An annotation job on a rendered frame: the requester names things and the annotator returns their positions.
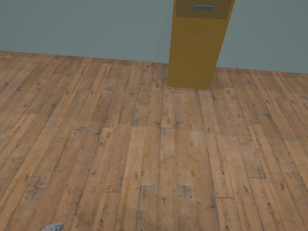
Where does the cabinet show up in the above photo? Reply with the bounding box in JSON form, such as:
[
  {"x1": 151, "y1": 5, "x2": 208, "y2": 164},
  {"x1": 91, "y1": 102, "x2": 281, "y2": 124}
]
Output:
[{"x1": 167, "y1": 0, "x2": 236, "y2": 90}]

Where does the handle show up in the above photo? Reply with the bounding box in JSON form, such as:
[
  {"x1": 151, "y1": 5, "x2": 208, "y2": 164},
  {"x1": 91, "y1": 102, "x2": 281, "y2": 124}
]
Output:
[{"x1": 193, "y1": 4, "x2": 214, "y2": 11}]

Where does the drawer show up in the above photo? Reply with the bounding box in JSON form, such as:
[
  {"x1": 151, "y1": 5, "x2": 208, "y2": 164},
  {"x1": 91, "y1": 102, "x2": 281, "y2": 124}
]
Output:
[{"x1": 176, "y1": 0, "x2": 232, "y2": 20}]

